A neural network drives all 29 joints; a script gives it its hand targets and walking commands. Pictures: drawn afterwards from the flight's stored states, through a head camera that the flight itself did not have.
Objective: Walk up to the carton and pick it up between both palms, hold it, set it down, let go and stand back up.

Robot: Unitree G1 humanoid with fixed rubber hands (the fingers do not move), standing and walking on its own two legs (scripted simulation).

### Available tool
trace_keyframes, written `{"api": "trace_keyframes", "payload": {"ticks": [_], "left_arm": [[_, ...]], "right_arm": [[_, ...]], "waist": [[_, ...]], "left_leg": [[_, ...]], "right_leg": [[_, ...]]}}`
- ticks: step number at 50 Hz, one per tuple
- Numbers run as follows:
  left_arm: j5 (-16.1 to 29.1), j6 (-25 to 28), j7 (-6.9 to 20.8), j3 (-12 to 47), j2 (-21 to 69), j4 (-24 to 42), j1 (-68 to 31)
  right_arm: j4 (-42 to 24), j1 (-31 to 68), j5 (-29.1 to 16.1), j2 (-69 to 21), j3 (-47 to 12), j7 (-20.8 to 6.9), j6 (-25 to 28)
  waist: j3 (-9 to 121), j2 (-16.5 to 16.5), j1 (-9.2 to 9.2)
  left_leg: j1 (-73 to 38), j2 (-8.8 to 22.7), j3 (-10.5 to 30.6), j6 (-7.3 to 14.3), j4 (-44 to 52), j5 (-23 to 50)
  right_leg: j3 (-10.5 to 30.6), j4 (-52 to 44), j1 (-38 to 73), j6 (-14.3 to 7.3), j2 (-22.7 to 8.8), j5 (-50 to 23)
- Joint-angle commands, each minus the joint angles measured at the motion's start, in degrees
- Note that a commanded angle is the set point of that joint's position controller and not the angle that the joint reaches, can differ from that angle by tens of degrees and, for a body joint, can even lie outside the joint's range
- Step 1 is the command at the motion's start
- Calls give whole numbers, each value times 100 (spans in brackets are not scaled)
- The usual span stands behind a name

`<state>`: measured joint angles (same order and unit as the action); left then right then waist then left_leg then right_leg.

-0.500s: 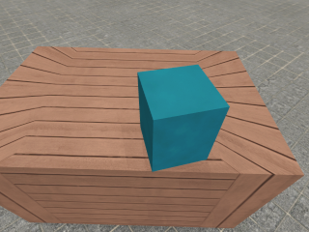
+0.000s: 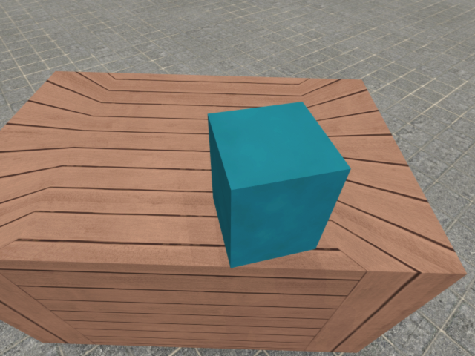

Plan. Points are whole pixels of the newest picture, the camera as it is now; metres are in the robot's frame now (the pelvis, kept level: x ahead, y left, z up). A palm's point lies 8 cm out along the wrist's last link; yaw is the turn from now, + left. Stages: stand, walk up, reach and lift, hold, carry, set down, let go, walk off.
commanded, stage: stand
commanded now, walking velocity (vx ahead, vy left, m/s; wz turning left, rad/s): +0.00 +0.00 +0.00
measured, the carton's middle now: (265, 186) +0.43 -0.05 +0.04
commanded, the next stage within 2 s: none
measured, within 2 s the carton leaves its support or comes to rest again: neither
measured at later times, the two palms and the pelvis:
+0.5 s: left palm out of the picture +0.01 +0.24 -0.14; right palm out of the picture +0.01 -0.25 -0.13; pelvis +0.00 +0.00 +0.00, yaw +1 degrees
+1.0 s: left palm out of the picture +0.00 +0.24 -0.14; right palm out of the picture +0.00 -0.25 -0.13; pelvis +0.00 +0.00 +0.00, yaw +1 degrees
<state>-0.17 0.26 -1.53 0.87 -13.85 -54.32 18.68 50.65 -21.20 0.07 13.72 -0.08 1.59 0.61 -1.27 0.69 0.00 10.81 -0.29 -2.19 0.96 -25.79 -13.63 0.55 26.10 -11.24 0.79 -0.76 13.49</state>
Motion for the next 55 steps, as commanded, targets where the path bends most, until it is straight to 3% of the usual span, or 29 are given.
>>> {"api": "trace_keyframes", "payload": {"ticks": [1, 5, 6, 11, 15, 21, 24, 27, 29, 32, 37, 39, 44, 55], "left_arm": [[19, 68, -33, -141, -672, 176, 277], [5, 77, -41, -167, -639, 163, 294], [6, 63, -48, -170, -673, 149, 250], [-4, 60, -54, -161, -617, 63, 250], [2, 67, -64, -156, -579, 20, 267], [-1, 52, -82, -148, -597, -37, 230], [5, 49, -73, -145, -567, -83, 251], [-10, 37, -84, -118, -521, -108, 263], [3, 48, -93, -122, -536, -141, 322], [0, 68, -82, -148, -594, -96, 246], [9, 58, -88, -140, -571, -174, 296], [8, 58, -89, -112, -490, -208, 342], [2, 68, -93, -115, -483, -220, 288], [-23, 51, -105, -128, -396, -294, 349]], "right_arm": [[-134, -319, 6, 670, 118, 38, 66], [-71, -293, 13, 671, 140, 53, 82], [-101, -289, -5, 654, 138, 54, 76], [0, -328, -8, 675, 152, 64, 83], [97, -315, -6, 593, 121, 71, 86], [168, -348, -26, 582, 131, 72, 70], [219, -244, -16, 596, 139, 74, 55], [236, -275, -21, 548, 123, 78, 53], [265, -320, -27, 512, 134, 74, 66], [269, -309, -6, 574, 139, 82, 71], [316, -348, -16, 505, 122, 81, 69], [371, -226, -7, 543, 136, 88, 54], [398, -295, 8, 439, 103, 87, 69], [486, -290, -2, 481, 153, 93, 53]], "waist": [[-461, -83, -3], [-92, -103, 23], [-272, 59, 9], [-202, -54, -23], [-283, -94, 0], [-207, 93, -22], [-404, -148, 22], [-598, -53, 16], [-375, -163, 7], [-250, 56, -5], [-238, 54, -30], [-400, -214, 33], [-372, 11, 5], [-400, -121, -14]], "left_leg": [[156, 612, 599, 57, 544, 361], [-27, 630, 579, 39, 540, 564], [38, 622, 629, 48, 584, 580], [38, 623, 631, 44, 653, 342], [5, 617, 613, 57, 572, 745], [-45, 621, 628, 68, 578, 600], [63, 606, 633, 44, 662, 316], [204, 609, 672, 23, 734, 314], [65, 604, 648, 27, 691, 448], [-17, 619, 619, 36, 651, 403], [58, 605, 639, 21, 740, 170], [130, 611, 623, 20, 721, 230], [-71, 622, 601, 35, 647, 647], [107, 607, 602, -4, 696, 101]], "right_leg": [[503, -538, -228, -136, -482, -396], [415, -527, -70, -130, -464, -608], [402, -518, -135, -100, -455, -579], [455, -523, -31, -136, -476, -450], [434, -532, -58, -125, -493, -698], [400, -580, -10, -149, -508, -540], [426, -637, -91, -131, -479, -325], [392, -606, -157, -98, -465, -365], [393, -589, -91, -104, -467, -437], [381, -633, -58, -98, -472, -417], [330, -602, -95, -101, -455, -306], [394, -603, -114, -97, -487, -336], [395, -595, -151, -90, -494, -632], [373, -648, -101, -98, -492, -252]]}}
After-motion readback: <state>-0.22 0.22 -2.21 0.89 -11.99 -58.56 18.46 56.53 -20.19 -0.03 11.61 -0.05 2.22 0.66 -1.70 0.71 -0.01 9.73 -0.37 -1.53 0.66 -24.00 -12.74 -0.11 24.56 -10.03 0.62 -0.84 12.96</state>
